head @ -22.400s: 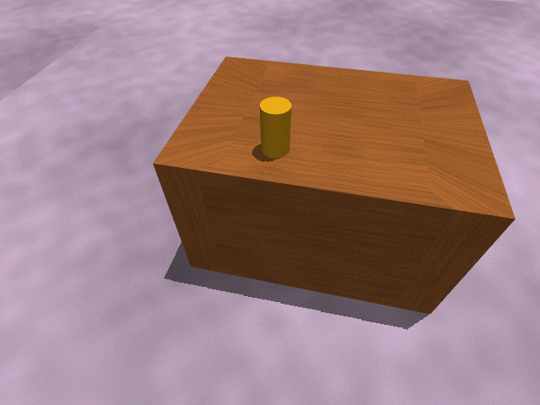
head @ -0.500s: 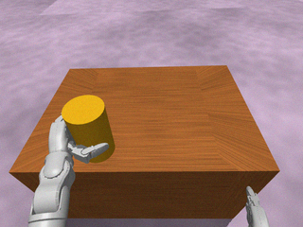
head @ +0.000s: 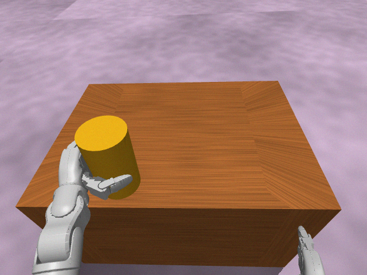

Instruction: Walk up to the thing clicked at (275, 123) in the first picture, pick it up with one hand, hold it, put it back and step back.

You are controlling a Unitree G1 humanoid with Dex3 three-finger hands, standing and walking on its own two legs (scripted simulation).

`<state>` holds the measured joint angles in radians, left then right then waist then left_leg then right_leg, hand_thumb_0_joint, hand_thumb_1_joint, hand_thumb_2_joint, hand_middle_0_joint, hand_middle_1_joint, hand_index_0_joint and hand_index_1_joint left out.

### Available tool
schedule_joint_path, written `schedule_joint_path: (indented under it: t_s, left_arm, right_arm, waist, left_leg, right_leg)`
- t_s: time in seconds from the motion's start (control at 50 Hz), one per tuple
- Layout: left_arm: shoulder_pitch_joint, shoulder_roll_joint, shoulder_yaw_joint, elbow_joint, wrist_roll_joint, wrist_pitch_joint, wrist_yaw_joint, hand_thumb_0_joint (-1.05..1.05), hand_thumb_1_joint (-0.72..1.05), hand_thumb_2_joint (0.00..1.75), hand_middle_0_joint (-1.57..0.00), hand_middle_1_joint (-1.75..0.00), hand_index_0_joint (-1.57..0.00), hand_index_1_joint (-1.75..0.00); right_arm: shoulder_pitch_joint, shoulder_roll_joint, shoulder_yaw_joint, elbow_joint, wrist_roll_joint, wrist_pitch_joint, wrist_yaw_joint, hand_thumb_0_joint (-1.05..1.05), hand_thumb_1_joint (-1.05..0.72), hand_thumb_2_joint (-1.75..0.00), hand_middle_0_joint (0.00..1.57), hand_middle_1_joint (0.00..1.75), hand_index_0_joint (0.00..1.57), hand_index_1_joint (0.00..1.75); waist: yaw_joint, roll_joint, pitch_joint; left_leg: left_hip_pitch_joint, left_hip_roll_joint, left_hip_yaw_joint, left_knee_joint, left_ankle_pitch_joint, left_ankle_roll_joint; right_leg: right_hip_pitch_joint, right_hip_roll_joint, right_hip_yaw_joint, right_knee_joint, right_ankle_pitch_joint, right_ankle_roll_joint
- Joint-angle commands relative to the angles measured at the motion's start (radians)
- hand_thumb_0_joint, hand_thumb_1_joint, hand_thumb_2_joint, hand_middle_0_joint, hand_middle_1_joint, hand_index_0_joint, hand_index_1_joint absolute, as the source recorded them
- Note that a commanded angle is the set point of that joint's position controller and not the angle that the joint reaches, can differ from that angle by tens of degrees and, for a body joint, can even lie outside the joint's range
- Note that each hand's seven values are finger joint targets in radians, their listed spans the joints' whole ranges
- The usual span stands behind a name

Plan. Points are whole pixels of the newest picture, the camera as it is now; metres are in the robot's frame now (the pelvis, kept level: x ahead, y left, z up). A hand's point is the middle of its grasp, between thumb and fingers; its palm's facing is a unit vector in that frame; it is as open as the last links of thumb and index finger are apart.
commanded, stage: hold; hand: left
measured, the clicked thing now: (112, 159) +0.32 +0.15 +0.14
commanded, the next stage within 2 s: crouch in 1.58 s
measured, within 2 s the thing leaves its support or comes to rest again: neither
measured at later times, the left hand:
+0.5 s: hand (105, 161) +0.32 +0.17 +0.14, palm faces +0.17 -0.99 -0.02, open 11.8 cm
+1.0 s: hand (108, 156) +0.33 +0.16 +0.14, palm faces +0.15 -0.99 -0.01, open 11.8 cm
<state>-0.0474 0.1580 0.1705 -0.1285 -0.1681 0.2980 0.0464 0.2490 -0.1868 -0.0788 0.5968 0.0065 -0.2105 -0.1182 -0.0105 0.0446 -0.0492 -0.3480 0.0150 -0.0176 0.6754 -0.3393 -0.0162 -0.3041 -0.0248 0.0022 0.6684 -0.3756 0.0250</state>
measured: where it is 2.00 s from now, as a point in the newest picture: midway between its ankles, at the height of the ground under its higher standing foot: outside the picture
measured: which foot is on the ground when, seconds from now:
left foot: down 0.00-1.00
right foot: down 0.00-1.00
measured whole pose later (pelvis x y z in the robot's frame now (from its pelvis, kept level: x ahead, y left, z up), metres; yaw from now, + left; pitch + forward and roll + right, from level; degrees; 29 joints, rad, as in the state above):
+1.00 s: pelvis +0.00 +0.00 +0.01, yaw +0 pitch +0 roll +0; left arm -0.10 0.16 0.18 -0.06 -0.17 0.28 0.03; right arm 0.23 -0.19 -0.08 0.66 0.00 -0.24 -0.11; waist -0.02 0.05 -0.03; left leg -0.31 0.01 -0.01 0.63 -0.32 -0.01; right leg -0.27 -0.03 0.00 0.61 -0.35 0.03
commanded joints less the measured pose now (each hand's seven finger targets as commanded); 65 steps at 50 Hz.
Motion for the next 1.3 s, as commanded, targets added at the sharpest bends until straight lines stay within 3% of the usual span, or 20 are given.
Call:
schedule_joint_path:
  t_s: [0.0,0.02,0.04,0.06,0.1,0.14,0.3,0.32,0.4,0.46,0.5,0.68,0.76,0.78,0.88,0.98,1.02,1.08,1.14,1.28]
  left_arm:
    - [-0.470,0.162,0.089,-0.367,-0.030,-0.149,-0.001,0.00,-0.09,1.17,-1.20,-1.39,-1.23,-1.39]
    - [-0.462,0.180,0.114,-0.357,-0.030,-0.152,0.000,0.00,-0.08,1.18,-1.21,-1.40,-1.23,-1.40]
    - [-0.480,0.160,0.079,-0.404,-0.029,-0.156,-0.001,0.00,-0.09,1.18,-1.21,-1.41,-1.24,-1.41]
    - [-0.466,0.168,0.100,-0.386,-0.035,-0.156,-0.003,0.00,-0.07,1.19,-1.21,-1.41,-1.24,-1.41]
    - [-0.456,0.148,0.083,-0.372,-0.038,-0.153,-0.004,0.00,-0.09,1.18,-1.20,-1.41,-1.24,-1.40]
    - [-0.472,0.160,0.093,-0.395,-0.041,-0.160,-0.004,0.00,-0.11,1.18,-1.20,-1.41,-1.23,-1.40]
    - [-0.471,0.171,0.112,-0.325,-0.038,-0.155,-0.001,0.00,-0.09,1.19,-1.20,-1.42,-1.24,-1.41]
    - [-0.461,0.175,0.118,-0.318,-0.038,-0.154,-0.005,0.00,-0.10,1.19,-1.20,-1.42,-1.24,-1.42]
    - [-0.431,0.136,0.070,-0.374,-0.040,-0.152,-0.013,0.00,-0.10,1.19,-1.21,-1.42,-1.24,-1.42]
    - [-0.427,0.122,0.051,-0.369,-0.035,-0.153,-0.016,0.00,-0.11,1.19,-1.20,-1.41,-1.24,-1.41]
    - [-0.476,0.147,0.066,-0.399,-0.031,-0.157,-0.010,0.00,-0.11,1.19,-1.20,-1.40,-1.23,-1.40]
    - [-0.518,0.185,0.120,-0.393,-0.033,-0.162,0.009,0.00,-0.08,1.22,-1.20,-1.43,-1.23,-1.42]
    - [-0.482,0.164,0.104,-0.316,-0.034,-0.150,0.001,0.00,-0.05,1.24,-1.21,-1.44,-1.24,-1.44]
    - [-0.499,0.150,0.083,-0.328,-0.034,-0.152,-0.006,0.00,-0.06,1.25,-1.21,-1.45,-1.24,-1.44]
    - [-0.492,0.126,0.048,-0.282,-0.031,-0.138,-0.017,0.00,-0.08,1.23,-1.21,-1.43,-1.24,-1.43]
    - [-0.488,0.151,0.089,-0.275,-0.035,-0.152,-0.009,0.00,-0.13,1.19,-1.19,-1.41,-1.22,-1.41]
    - [-0.474,0.146,0.083,-0.316,-0.029,-0.167,-0.002,0.00,-0.14,1.19,-1.16,-1.40,-1.20,-1.40]
    - [-0.457,0.179,0.128,-0.355,-0.030,-0.196,0.008,0.00,-0.13,1.18,-1.15,-1.39,-1.18,-1.38]
    - [-0.448,0.171,0.105,-0.410,-0.020,-0.222,0.015,0.00,-0.11,1.20,-1.16,-1.41,-1.20,-1.41]
    - [-0.470,0.140,0.046,-0.356,-0.018,-0.222,-0.001,0.00,-0.07,1.27,-1.23,-1.46,-1.26,-1.47]
  right_arm:
    - [-0.098,-0.127,-0.054,-0.147,0.001,-0.069,-0.007,0.00,0.49,-0.06,0.05,0.05,0.05,0.05]
    - [-0.114,-0.120,-0.040,-0.174,0.002,-0.074,-0.007,0.00,0.49,-0.07,0.05,0.05,0.05,0.05]
    - [-0.095,-0.091,-0.029,-0.132,0.003,-0.070,-0.007,0.00,0.49,-0.07,0.05,0.05,0.05,0.05]
    - [-0.072,-0.106,-0.037,-0.146,0.001,-0.072,-0.010,0.00,0.49,-0.07,0.05,0.05,0.05,0.05]
    - [-0.083,-0.104,-0.033,-0.143,0.000,-0.076,-0.010,0.00,0.49,-0.07,0.05,0.05,0.05,0.05]
    - [-0.111,-0.105,-0.034,-0.131,0.000,-0.081,-0.011,0.00,0.49,-0.07,0.05,0.05,0.05,0.05]
    - [-0.123,-0.117,-0.046,-0.100,0.000,-0.085,-0.014,0.00,0.49,-0.06,0.05,0.05,0.05,0.05]
    - [-0.108,-0.130,-0.057,-0.121,-0.001,-0.088,-0.015,0.00,0.49,-0.06,0.05,0.05,0.05,0.05]
    - [-0.086,-0.076,-0.013,-0.123,0.004,-0.084,-0.007,0.00,0.49,-0.07,0.05,0.05,0.05,0.05]
    - [-0.126,-0.098,-0.027,-0.126,-0.001,-0.091,-0.007,0.00,0.49,-0.07,0.05,0.05,0.05,0.05]
    - [-0.143,-0.132,-0.048,-0.149,-0.002,-0.096,-0.015,0.00,0.49,-0.07,0.05,0.05,0.05,0.05]
    - [-0.102,-0.117,-0.049,-0.150,-0.005,-0.096,-0.016,0.00,0.49,-0.07,0.05,0.05,0.05,0.05]
    - [-0.101,-0.108,-0.045,-0.103,-0.004,-0.093,-0.013,0.00,0.49,-0.07,0.05,0.05,0.05,0.05]
    - [-0.109,-0.081,-0.018,-0.113,-0.003,-0.094,-0.007,0.00,0.50,-0.06,0.05,0.05,0.05,0.05]
    - [-0.144,-0.112,-0.034,-0.127,-0.002,-0.098,-0.005,0.00,0.50,-0.06,0.05,0.05,0.05,0.05]
    - [-0.144,-0.154,-0.067,-0.140,0.000,-0.095,-0.001,0.00,0.49,-0.06,0.05,0.05,0.05,0.05]
    - [-0.115,-0.136,-0.053,-0.145,0.000,-0.088,0.001,0.00,0.49,-0.07,0.05,0.05,0.05,0.05]
    - [-0.095,-0.123,-0.054,-0.129,0.002,-0.082,0.007,0.00,0.49,-0.07,0.05,0.05,0.05,0.05]
    - [-0.103,-0.078,-0.022,-0.142,0.001,-0.076,0.011,0.00,0.49,-0.07,0.05,0.05,0.05,0.05]
    - [-0.177,-0.096,-0.019,-0.148,-0.006,-0.083,-0.003,0.00,0.49,-0.07,0.05,0.05,0.05,0.05]
  waist:
    - [-0.007,0.010,-0.248]
    - [-0.002,0.001,-0.260]
    - [0.003,0.036,-0.270]
    - [-0.008,-0.003,-0.287]
    - [-0.012,-0.006,-0.277]
    - [0.001,0.002,-0.287]
    - [0.004,0.002,-0.187]
    - [-0.009,-0.021,-0.232]
    - [0.008,0.005,-0.275]
    - [0.004,-0.009,-0.250]
    - [-0.012,-0.014,-0.278]
    - [-0.013,-0.002,-0.303]
    - [-0.007,-0.005,-0.248]
    - [-0.002,0.010,-0.227]
    - [-0.011,-0.011,-0.222]
    - [-0.003,-0.030,-0.261]
    - [0.003,-0.043,-0.273]
    - [0.016,-0.014,-0.255]
    - [0.017,0.030,-0.293]
    - [-0.037,0.024,-0.257]
  left_leg:
    - [0.157,-0.016,0.020,-0.085,0.239,0.021]
    - [0.163,-0.018,0.022,-0.085,0.240,0.022]
    - [0.172,-0.020,0.023,-0.083,0.247,0.022]
    - [0.181,-0.015,0.021,-0.075,0.281,0.024]
    - [0.181,-0.017,0.021,-0.073,0.295,0.025]
    - [0.177,-0.018,0.021,-0.073,0.293,0.025]
    - [0.131,-0.019,0.022,-0.111,0.168,0.023]
    - [0.160,-0.017,0.022,-0.105,0.188,0.026]
    - [0.182,-0.019,0.025,-0.092,0.287,0.025]
    - [0.180,-0.016,0.022,-0.095,0.284,0.024]
    - [0.209,-0.015,0.018,-0.097,0.294,0.025]
    - [0.216,-0.010,0.013,-0.093,0.357,0.017]
    - [0.189,-0.014,0.018,-0.106,0.312,0.020]
    - [0.177,-0.015,0.020,-0.113,0.290,0.019]
    - [0.190,-0.018,0.022,-0.125,0.244,0.025]
    - [0.205,-0.014,0.013,-0.129,0.267,0.022]
    - [0.213,-0.013,0.012,-0.120,0.307,0.023]
    - [0.191,-0.014,0.017,-0.118,0.315,0.018]
    - [0.197,-0.016,0.022,-0.105,0.358,0.017]
    - [0.207,-0.016,0.026,-0.103,0.323,0.024]
  right_leg:
    - [0.005,0.022,-0.042,-0.105,0.276,-0.007]
    - [0.013,0.020,-0.040,-0.110,0.277,-0.006]
    - [0.013,0.018,-0.039,-0.108,0.286,-0.009]
    - [0.019,0.021,-0.041,-0.102,0.316,-0.005]
    - [0.020,0.020,-0.042,-0.105,0.336,-0.002]
    - [0.028,0.017,-0.039,-0.105,0.333,-0.004]
    - [-0.007,0.023,-0.041,-0.136,0.209,-0.009]
    - [0.009,0.024,-0.042,-0.134,0.230,-0.006]
    - [0.042,0.021,-0.044,-0.121,0.322,-0.007]
    - [0.032,0.024,-0.046,-0.122,0.316,-0.006]
    - [0.032,0.024,-0.043,-0.123,0.329,-0.005]
    - [0.067,0.028,-0.048,-0.117,0.380,-0.007]
    - [0.042,0.024,-0.045,-0.131,0.346,-0.008]
    - [0.040,0.024,-0.046,-0.137,0.326,-0.009]
    - [0.034,0.024,-0.047,-0.157,0.286,-0.009]
    - [0.052,0.028,-0.052,-0.149,0.298,-0.013]
    - [0.068,0.029,-0.054,-0.142,0.331,-0.011]
    - [0.067,0.029,-0.048,-0.138,0.334,-0.012]
    - [0.091,0.024,-0.040,-0.127,0.382,-0.014]
    - [0.052,0.020,-0.035,-0.139,0.379,-0.004]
